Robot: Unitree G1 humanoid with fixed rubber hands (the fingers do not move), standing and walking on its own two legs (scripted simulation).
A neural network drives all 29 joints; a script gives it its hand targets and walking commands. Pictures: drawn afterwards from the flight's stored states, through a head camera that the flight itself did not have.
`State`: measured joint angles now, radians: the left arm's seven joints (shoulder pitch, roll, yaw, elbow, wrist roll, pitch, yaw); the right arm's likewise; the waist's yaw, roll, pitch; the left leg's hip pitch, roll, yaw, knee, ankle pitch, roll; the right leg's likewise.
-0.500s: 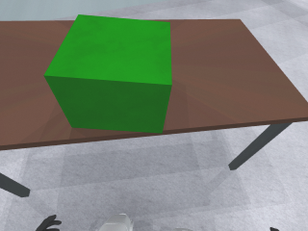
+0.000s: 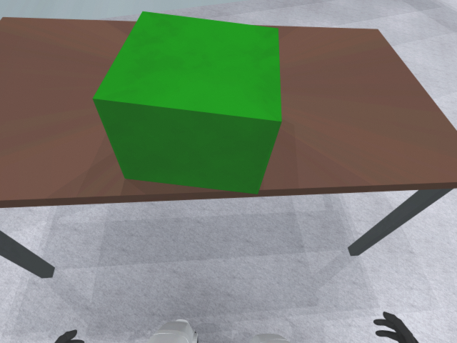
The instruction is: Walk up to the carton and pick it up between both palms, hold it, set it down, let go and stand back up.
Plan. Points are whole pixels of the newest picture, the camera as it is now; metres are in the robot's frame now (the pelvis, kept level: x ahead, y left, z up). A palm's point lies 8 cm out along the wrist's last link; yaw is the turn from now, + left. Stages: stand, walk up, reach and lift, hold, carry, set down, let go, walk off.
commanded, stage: walk up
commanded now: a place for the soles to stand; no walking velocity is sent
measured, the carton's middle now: (200, 104) +0.57 +0.06 +0.04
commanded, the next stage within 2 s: none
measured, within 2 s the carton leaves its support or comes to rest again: neither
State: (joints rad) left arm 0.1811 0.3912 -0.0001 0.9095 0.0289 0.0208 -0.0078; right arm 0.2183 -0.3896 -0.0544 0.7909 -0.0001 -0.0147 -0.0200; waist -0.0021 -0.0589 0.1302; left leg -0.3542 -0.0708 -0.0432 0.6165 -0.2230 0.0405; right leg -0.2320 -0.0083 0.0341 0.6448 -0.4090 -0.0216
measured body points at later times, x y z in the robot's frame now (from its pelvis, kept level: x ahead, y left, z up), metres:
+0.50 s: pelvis +0.02 -0.01 +0.01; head +0.05 +0.01 +0.45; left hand +0.11 +0.30 -0.13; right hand +0.15 -0.32 -0.09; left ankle +0.05 +0.10 -0.72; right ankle -0.01 -0.13 -0.72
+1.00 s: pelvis +0.00 +0.00 +0.01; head +0.02 +0.03 +0.46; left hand +0.07 +0.31 -0.13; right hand +0.11 -0.31 -0.09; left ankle +0.05 +0.10 -0.72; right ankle -0.01 -0.13 -0.72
